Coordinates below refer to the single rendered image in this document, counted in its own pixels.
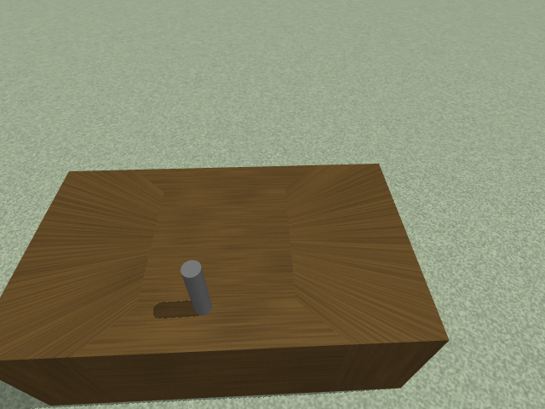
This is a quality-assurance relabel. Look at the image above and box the can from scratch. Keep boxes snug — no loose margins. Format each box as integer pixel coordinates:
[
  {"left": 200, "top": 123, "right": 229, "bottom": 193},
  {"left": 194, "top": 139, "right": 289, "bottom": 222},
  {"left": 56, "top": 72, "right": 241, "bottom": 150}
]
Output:
[{"left": 181, "top": 260, "right": 212, "bottom": 316}]

